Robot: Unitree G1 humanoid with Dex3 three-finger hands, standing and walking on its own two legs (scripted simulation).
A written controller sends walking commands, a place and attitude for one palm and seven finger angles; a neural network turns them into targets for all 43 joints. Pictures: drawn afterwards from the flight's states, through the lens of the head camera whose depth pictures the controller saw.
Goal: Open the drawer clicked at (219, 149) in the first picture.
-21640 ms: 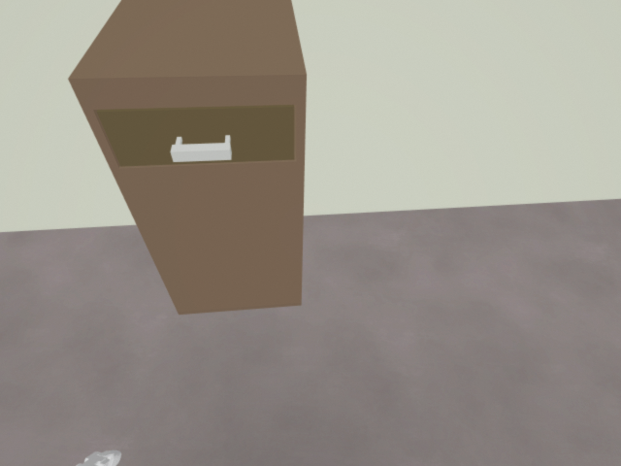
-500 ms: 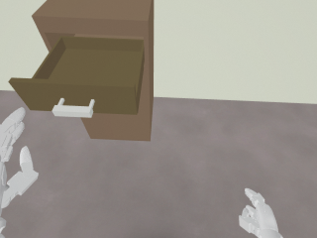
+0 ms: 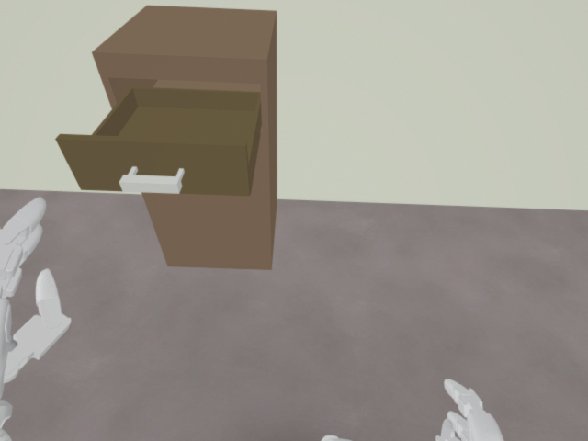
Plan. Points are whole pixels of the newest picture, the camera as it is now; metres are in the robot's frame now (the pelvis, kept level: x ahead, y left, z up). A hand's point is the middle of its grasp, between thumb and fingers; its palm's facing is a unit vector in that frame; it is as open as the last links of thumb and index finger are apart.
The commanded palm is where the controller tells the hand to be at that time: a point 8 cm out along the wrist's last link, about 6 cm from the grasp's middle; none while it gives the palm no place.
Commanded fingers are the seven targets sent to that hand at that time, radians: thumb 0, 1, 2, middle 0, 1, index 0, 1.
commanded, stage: stop stepping back and stand still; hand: left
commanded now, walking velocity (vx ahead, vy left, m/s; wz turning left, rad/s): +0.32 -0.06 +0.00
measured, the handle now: (154, 177) +0.65 +0.31 -0.01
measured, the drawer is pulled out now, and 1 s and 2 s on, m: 0.30 0.30 0.30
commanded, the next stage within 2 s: let the arm hang, fingers relaxed in 0.42 s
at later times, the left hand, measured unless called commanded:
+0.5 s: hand (66, 358) +0.16 +0.20 +0.19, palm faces +0.39 -0.79 -0.47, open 7.4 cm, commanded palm none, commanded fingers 0.00 0.90 0.90 -0.20 -0.30 -0.20 -0.30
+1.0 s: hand out of the picture -0.03 +0.18 -0.17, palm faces +0.08 -0.97 -0.23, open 7.1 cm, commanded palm none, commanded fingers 0.00 0.90 0.90 -0.20 -0.30 -0.20 -0.30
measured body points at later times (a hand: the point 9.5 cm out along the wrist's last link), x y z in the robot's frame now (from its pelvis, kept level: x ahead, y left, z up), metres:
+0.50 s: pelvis -0.02 -0.03 +0.01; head -0.02 -0.04 +0.46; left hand +0.13 +0.24 +0.21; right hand +0.15 -0.29 -0.07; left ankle -0.02 +0.09 -0.73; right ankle -0.03 -0.13 -0.73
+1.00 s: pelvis -0.01 -0.02 +0.01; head +0.03 -0.01 +0.45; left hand -0.03 +0.23 -0.15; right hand +0.02 -0.26 -0.14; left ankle -0.02 +0.08 -0.73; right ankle +0.00 -0.13 -0.73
